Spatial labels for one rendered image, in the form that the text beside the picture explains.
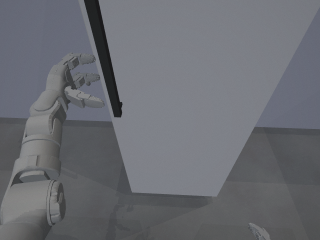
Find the handle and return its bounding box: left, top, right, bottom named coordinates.
left=84, top=0, right=123, bottom=118

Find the left robot hand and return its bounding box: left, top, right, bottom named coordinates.
left=45, top=52, right=105, bottom=109

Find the left robot forearm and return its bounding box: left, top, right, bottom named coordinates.
left=0, top=90, right=69, bottom=225

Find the fridge door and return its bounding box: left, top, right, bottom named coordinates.
left=79, top=0, right=320, bottom=197

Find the left robot upper arm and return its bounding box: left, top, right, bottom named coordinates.
left=0, top=179, right=66, bottom=240

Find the right robot hand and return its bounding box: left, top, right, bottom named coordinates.
left=248, top=222, right=271, bottom=240

